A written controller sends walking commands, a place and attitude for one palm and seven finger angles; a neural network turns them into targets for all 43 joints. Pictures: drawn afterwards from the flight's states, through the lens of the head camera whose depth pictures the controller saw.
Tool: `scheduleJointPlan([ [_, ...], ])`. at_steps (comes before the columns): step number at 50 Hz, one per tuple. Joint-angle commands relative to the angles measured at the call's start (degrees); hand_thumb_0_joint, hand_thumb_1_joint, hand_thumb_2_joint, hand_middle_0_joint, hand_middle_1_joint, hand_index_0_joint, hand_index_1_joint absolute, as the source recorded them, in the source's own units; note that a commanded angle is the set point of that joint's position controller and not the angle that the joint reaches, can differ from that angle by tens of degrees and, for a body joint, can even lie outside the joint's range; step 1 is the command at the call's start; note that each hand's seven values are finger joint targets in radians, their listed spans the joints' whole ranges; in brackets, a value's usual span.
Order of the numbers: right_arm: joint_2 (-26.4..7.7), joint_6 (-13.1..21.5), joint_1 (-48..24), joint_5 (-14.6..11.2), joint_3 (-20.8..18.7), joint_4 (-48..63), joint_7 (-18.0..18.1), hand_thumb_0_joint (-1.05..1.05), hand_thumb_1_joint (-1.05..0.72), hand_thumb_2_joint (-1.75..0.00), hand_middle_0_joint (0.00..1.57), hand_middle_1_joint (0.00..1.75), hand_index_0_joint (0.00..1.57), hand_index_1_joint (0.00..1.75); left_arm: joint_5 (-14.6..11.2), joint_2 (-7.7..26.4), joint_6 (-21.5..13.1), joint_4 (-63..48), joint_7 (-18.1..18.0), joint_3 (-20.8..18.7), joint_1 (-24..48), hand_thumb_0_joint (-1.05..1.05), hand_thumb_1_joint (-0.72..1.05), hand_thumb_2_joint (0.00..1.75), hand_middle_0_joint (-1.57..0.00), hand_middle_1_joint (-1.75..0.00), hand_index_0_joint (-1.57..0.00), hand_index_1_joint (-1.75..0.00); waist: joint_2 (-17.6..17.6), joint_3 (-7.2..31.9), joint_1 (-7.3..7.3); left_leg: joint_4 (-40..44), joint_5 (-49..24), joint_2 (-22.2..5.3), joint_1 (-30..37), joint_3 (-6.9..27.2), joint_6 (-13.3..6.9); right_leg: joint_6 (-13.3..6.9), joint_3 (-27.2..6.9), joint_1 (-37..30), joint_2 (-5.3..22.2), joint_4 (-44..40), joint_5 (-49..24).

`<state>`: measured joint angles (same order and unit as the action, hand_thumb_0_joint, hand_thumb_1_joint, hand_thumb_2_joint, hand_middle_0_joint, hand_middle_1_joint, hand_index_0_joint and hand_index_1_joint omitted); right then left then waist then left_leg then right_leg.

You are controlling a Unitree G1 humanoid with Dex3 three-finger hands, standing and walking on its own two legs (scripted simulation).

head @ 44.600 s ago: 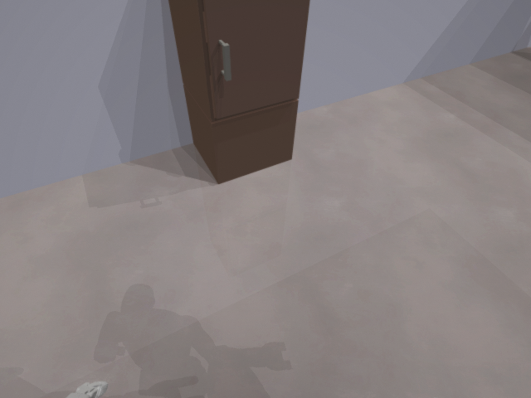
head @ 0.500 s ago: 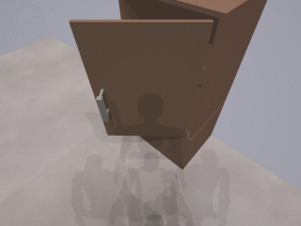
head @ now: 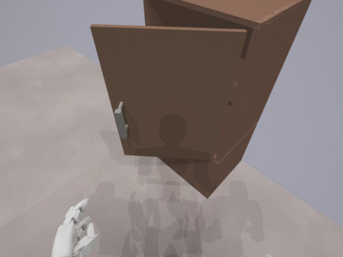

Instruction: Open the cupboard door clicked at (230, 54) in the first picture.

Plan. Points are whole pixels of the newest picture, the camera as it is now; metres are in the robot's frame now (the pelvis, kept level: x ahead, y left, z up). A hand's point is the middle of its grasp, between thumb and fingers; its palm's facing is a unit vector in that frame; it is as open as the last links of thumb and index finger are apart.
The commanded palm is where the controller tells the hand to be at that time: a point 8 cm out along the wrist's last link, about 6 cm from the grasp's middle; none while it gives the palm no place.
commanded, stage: raise the hand with hooked fingers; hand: left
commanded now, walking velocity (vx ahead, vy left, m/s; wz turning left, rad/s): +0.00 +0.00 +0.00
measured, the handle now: (122, 120) +0.59 +0.21 -0.07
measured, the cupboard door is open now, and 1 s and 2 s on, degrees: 40 40 40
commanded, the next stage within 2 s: move the hooked fingers beside the handle in 1.94 s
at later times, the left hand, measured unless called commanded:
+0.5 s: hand (95, 239) +0.18 +0.19 -0.06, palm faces -0.09 -0.99 -0.08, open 10.0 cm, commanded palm +0.16 +0.26 -0.06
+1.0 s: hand (77, 225) +0.21 +0.25 -0.07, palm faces -0.03 -1.00 -0.04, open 13.0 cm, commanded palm +0.20 +0.30 -0.06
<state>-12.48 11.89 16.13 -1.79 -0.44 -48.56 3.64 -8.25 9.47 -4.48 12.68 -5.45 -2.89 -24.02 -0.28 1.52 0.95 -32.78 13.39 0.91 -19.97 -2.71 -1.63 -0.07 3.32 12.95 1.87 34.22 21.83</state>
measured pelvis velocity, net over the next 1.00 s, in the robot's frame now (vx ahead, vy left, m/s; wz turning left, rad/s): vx -0.04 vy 0.02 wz -0.04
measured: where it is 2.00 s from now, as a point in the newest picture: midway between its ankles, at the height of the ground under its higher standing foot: outside the picture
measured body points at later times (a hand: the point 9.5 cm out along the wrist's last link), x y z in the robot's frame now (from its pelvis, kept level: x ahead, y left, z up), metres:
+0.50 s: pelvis -0.05 -0.02 -0.12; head +0.02 +0.00 +0.33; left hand +0.18 +0.24 -0.05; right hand +0.15 -0.24 -0.19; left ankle +0.04 +0.10 -0.73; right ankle -0.04 -0.11 -0.73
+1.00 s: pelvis -0.04 +0.02 -0.10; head +0.04 +0.05 +0.34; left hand +0.21 +0.30 -0.06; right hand +0.13 -0.24 -0.17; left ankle +0.04 +0.10 -0.73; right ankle -0.04 -0.11 -0.73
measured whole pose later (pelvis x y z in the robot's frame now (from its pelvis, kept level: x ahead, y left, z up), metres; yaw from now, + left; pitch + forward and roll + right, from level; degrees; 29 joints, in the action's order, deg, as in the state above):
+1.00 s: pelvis -0.04 +0.02 -0.10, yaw -2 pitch +18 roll -5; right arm -14.6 11.7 12.3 -1.2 -0.6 -31.7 3.2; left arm -19.4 18.8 -24.2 8.5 22.4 -17.9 -12.8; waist -0.5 8.3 0.8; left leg -72.2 25.7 -2.9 -64.6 -0.1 -3.0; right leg 0.3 5.0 54.7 -0.7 70.0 33.1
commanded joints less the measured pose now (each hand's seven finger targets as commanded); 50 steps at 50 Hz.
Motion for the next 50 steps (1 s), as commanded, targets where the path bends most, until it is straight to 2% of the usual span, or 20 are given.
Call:
scheduleJointPlan([
  [1,-8.6,3.3,-7.6,1.0,-3.4,13.1,-0.1,0.0,-0.9,-0.9,0.2,0.3,0.2,0.3,-2.5,2.6,-15.0,4.4,7.0,-6.4,-2.6,0.0,0.69,0.81,-0.22,-0.43,-0.22,-0.43,15.5,-4.9,-0.4,-6.4,2.0,-1.3,-9.7,4.3,1.3,-0.7,3.2,25.1,-2.4,2.4,0.0],
  [3,-8.5,3.5,-9.8,1.9,-4.6,15.8,-1.4,0.0,-0.9,-0.9,0.2,0.3,0.2,0.3,-4.7,2.9,-23.5,5.3,14.5,-8.7,-9.2,0.0,0.64,0.79,-0.22,-0.47,-0.22,-0.47,16.8,2.1,-4.31,-12.8,1.5,-0.7,-16.5,3.0,1.9,-1.0,1.7,26.8,-2.6,10.1,-2.0],
  [4,-8.8,3.6,-10.8,1.9,-5.0,17.5,-2.1,0.0,-0.9,-0.9,0.2,0.3,0.2,0.3,-5.5,3.8,-27.2,4.8,18.5,-9.3,-9.9,0.0,0.62,0.78,-0.22,-0.48,-0.22,-0.48,14.9,5.0,-4.9,-15.7,1.0,-0.3,-18.9,2.5,2.1,-1.1,0.6,26.9,-2.3,12.9,-4.2],
  [5,-8.8,3.7,-10.7,1.4,-5.5,19.0,-3.2,0.0,-0.9,-0.9,0.2,0.3,0.2,0.3,-5.9,6.1,-29.8,6.9,22.5,-11.6,-11.1,0.0,0.6,0.77,-0.22,-0.5,-0.22,-0.5,7.8,7.3,-6.09,-18.2,-1.0,0.2,-19.4,2.2,2.5,-1.9,-0.8,25.9,-1.8,15.7,-8.2],
  [7,-9.1,3.9,-11.7,0.5,-5.7,22.2,-3.7,0.0,-0.9,-0.9,0.2,0.3,0.2,0.3,-7.2,9.3,-32.3,6.5,28.8,-13.4,-6.8,0.0,0.55,0.75,-0.22,-0.53,-0.22,-0.53,1.9,12.2,-5.11,-23.6,0.2,0.4,-22.9,1.2,2.2,-1.9,-3.4,28.0,-1.1,18.8,-7.7],
  [9,-9.2,3.8,-12.0,0.2,-5.4,25.3,-3.1,0.0,-0.9,-0.9,0.2,0.3,0.2,0.3,-9.3,11.9,-31.3,-1.2,30.6,-15.2,0.2,0.0,0.5,0.73,-0.23,-0.55,-0.23,-0.55,-1.3,16.5,-4.73,-27.1,4.5,0.7,-26.3,0.4,1.4,-1.4,-6.7,29.9,-0.8,19.1,-0.1],
  [14,-7.9,4.8,-9.0,1.1,-4.5,25.9,-0.6,0.0,-0.9,-0.9,0.2,0.3,0.2,0.3,-12.8,15.4,-36.7,-27.5,26.7,-16.9,17.2,0.0,0.39,0.68,-0.24,-0.63,-0.24,-0.63,-10.2,23.8,-1.16,-32.6,7.0,-1.9,-23.6,3.0,-0.3,-1.3,-8.3,37.0,-2.4,20.8,8.7],
  [15,-8.3,5.0,-8.1,1.5,-4.1,25.0,0.0,0.0,-0.9,-0.9,0.2,0.3,0.2,0.3,-12.5,16.3,-37.7,-31.2,26.1,-15.9,21.2,0.0,0.36,0.67,-0.24,-0.64,-0.24,-0.64,-8.0,23.3,0.64,-34.0,7.3,-2.4,-24.7,4.0,-0.6,-1.3,-8.1,39.0,-3.2,22.3,8.6],
  [16,-8.3,5.1,-7.7,1.6,-4.2,24.0,0.6,0.0,-0.9,-0.9,0.2,0.3,0.2,0.3,-11.5,15.5,-37.9,-31.0,25.9,-14.7,18.8,0.0,0.34,0.66,-0.24,-0.66,-0.24,-0.66,-8.7,22.9,0.71,-34.1,7.9,-2.7,-24.8,4.1,-0.6,-1.6,-7.8,40.4,-3.4,22.4,9.5],
  [18,-8.7,5.5,-7.5,1.3,-3.6,22.5,1.2,0.0,-0.9,-0.9,0.2,0.3,0.2,0.3,-10.5,13.8,-36.7,-28.2,26.5,-11.2,16.3,0.0,0.29,0.64,-0.24,-0.69,-0.24,-0.69,-8.3,19.4,2.12,-34.5,9.3,-3.0,-27.0,4.8,-0.9,-1.6,-6.8,42.8,-3.7,22.7,10.2],
  [21,-9.5,5.2,-6.9,0.3,-2.9,21.7,1.9,0.0,-0.9,-0.9,0.2,0.3,0.2,0.3,-9.9,14.5,-29.2,-17.7,29.7,-10.2,14.9,0.0,0.22,0.61,-0.25,-0.74,-0.25,-0.74,-5.9,15.1,2.88,-33.9,12.4,-2.9,-31.0,5.5,-0.8,-1.1,-6.7,43.9,-3.8,21.1,12.8],
  [23,-9.7,4.2,-6.9,-0.5,-2.7,22.7,2.3,0.0,-0.9,-0.9,0.2,0.3,0.2,0.3,-10.1,15.9,-21.9,-12.0,31.2,-12.3,12.5,0.0,0.18,0.59,-0.25,-0.76,-0.25,-0.76,-2.3,16.1,1.26,-32.3,13.0,-2.5,-32.3,5.3,-0.9,-0.7,-7.1,40.9,-3.3,19.0,15.2],
  [25,-9.6,3.0,-7.8,-0.9,-2.8,24.5,2.5,0.0,-0.9,-0.9,0.2,0.3,0.2,0.3,-12.0,18.1,-15.1,-8.7,31.9,-17.0,9.2,0.0,0.13,0.57,-0.25,-0.8,-0.25,-0.8,-0.6,19.1,-2.08,-30.7,10.5,-2.0,-31.1,4.9,-0.7,-0.6,-7.1,35.7,-3.1,18.1,14.0],
  [27,-8.9,1.9,-8.1,-0.8,-2.9,26.0,2.3,0.0,-0.9,-0.9,0.2,0.3,0.2,0.3,-14.1,19.7,-12.4,-12.4,30.4,-21.6,7.8,0.0,0.08,0.55,-0.26,-0.82,-0.26,-0.82,0.6,24.1,-3.99,-30.0,5.6,-1.9,-28.9,4.6,-0.7,-0.1,-6.5,31.0,-2.6,19.0,7.5],
  [30,-6.8,2.0,-8.0,0.0,-3.3,25.5,1.4,0.0,-0.9,-0.9,0.2,0.3,0.2,0.3,-14.9,18.3,-15.9,-16.4,25.5,-25.1,6.8,0.0,0.01,0.52,-0.26,-0.87,-0.26,-0.87,-0.4,26.5,-5.48,-29.4,0.6,-2.4,-26.7,5.1,-0.2,-0.5,-3.3,31.1,-3.5,22.9,-0.8],
  [34,-7.7,2.5,-6.0,0.9,-3.4,22.8,0.0,0.0,-0.9,-0.9,0.2,0.3,0.2,0.3,-11.6,14.8,-24.4,-15.8,22.3,-19.2,11.0,0.0,-0.08,0.48,-0.27,-0.93,-0.27,-0.93,-2.5,19.8,-1.53,-28.7,4.6,-2.9,-25.9,6.2,0.1,-1.1,-0.3,41.2,-4.4,25.3,4.2],
  [37,-9.7,2.7,-4.4,0.8,-3.3,22.6,0.0,0.0,-0.9,-0.9,0.2,0.3,0.2,0.3,-9.8,13.4,-26.5,-11.7,25.2,-14.2,13.9,0.0,-0.15,0.45,-0.27,-0.98,-0.27,-0.98,-2.7,17.3,1.09,-28.6,10.2,-3.0,-26.8,7.1,-0.1,-1.3,0.1,46.3,-4.3,26.1,8.0],
  [40,-11.2,3.1,-3.3,0.0,-3.5,23.3,0.5,0.0,-0.9,-0.9,0.2,0.3,0.2,0.3,-11.2,16.1,-25.5,-10.8,29.1,-15.5,15.6,0.0,-0.22,0.42,-0.28,-1.02,-0.28,-1.02,-2.9,19.9,0.94,-28.0,12.2,-2.9,-26.0,7.5,-0.2,-1.4,-0.5,45.5,-4.3,25.4,8.7],
  [45,-11.5,3.3,-3.3,0.0,-3.5,24.5,0.8,0.0,-0.9,-0.9,0.2,0.3,0.2,0.3,-13.2,23.2,-24.5,-18.1,29.0,-23.3,16.8,0.0,-0.34,0.37,-0.29,-1.1,-0.29,-1.1,-8.8,27.1,-2.57,-25.1,7.1,-3.3,-17.7,9.5,1.0,-2.1,1.0,43.4,-4.5,27.1,4.3],
  [50,-10.9,2.3,-3.5,0.5,-3.2,24.3,-0.2,0.0,-0.9,-0.9,0.2,0.3,0.2,0.3,-12.8,19.8,-24.1,-15.4,26.0,-22.4,14.8,0.0,-0.45,0.32,-0.3,-1.17,-0.3,-1.17,-10.1,23.7,-1.75,-24.0,6.9,-3.8,-16.3,11.1,2.1,-2.2,2.4,46.0,-4.7,27.9,4.1],
])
